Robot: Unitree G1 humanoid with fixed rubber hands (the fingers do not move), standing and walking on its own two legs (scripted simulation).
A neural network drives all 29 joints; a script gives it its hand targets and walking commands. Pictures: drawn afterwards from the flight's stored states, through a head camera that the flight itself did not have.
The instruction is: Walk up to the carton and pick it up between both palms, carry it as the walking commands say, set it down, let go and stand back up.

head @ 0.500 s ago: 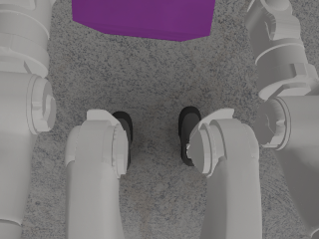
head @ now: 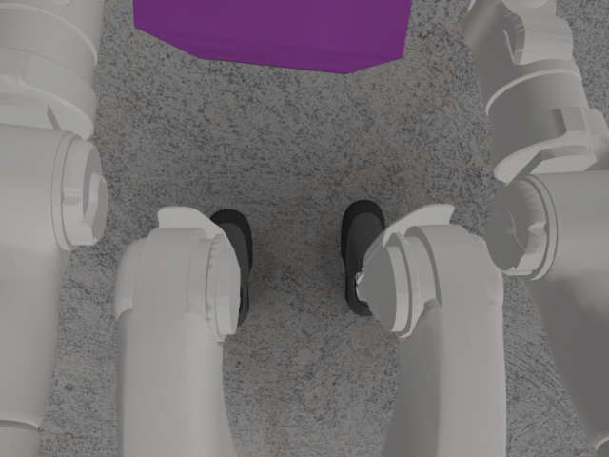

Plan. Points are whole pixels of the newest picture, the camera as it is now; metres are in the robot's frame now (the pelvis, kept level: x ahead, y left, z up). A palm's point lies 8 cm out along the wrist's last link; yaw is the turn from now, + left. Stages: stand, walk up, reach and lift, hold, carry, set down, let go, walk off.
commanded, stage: reach and lift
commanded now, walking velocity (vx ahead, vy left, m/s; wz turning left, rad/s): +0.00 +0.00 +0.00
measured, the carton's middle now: out of the picture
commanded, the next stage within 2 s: none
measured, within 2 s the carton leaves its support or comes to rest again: leaves its support in 1.02 s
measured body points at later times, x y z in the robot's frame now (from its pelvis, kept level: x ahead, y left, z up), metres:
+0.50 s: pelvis +0.00 +0.00 +0.00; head +0.38 +0.03 +0.23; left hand +0.59 +0.18 -0.18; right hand +0.56 -0.13 -0.18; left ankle +0.11 +0.11 -0.33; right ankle +0.12 -0.12 -0.33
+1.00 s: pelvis +0.01 +0.01 -0.01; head +0.38 +0.03 +0.24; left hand +0.58 +0.17 -0.18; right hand +0.56 -0.14 -0.18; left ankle +0.11 +0.11 -0.33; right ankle +0.12 -0.12 -0.33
